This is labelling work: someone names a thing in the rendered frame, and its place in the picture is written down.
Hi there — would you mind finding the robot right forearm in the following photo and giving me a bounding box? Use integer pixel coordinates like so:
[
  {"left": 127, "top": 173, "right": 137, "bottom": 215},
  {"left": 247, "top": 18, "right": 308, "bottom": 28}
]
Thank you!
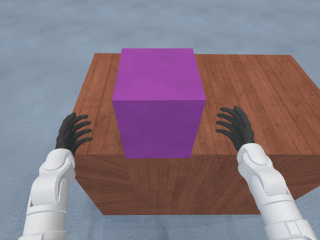
[{"left": 236, "top": 143, "right": 318, "bottom": 240}]

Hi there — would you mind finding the right robot hand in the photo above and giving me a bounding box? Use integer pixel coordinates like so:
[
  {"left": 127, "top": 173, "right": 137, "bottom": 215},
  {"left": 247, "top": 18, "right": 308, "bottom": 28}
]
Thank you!
[{"left": 215, "top": 106, "right": 255, "bottom": 152}]

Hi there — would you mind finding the left robot hand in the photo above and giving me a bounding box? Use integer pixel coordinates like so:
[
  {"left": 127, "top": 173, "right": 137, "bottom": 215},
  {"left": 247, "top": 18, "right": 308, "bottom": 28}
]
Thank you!
[{"left": 55, "top": 112, "right": 93, "bottom": 157}]

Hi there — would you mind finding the robot left forearm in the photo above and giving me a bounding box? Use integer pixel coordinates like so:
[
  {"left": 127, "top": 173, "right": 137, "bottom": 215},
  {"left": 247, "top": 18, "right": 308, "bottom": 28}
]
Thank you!
[{"left": 18, "top": 148, "right": 76, "bottom": 240}]

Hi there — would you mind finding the carton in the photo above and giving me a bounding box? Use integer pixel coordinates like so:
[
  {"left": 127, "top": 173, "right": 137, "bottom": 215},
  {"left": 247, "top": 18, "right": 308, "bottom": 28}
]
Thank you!
[{"left": 112, "top": 48, "right": 206, "bottom": 159}]

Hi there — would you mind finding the pedestal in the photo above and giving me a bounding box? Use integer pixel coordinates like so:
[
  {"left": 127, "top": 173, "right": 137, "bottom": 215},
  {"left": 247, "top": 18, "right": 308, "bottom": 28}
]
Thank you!
[{"left": 72, "top": 53, "right": 320, "bottom": 215}]

